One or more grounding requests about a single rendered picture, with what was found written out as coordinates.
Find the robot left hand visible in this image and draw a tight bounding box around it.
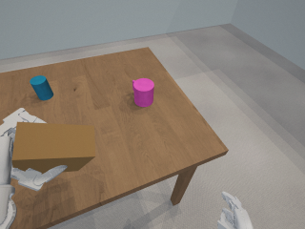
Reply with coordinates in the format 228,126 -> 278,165
0,108 -> 68,191

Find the robot right hand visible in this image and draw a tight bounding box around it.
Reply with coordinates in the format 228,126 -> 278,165
217,191 -> 254,229

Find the left robot forearm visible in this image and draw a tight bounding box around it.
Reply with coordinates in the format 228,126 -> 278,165
0,184 -> 17,229

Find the sponge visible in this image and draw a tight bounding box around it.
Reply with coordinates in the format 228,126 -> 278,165
11,121 -> 96,174

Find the table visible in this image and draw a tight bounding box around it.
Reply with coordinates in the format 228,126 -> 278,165
0,47 -> 229,229

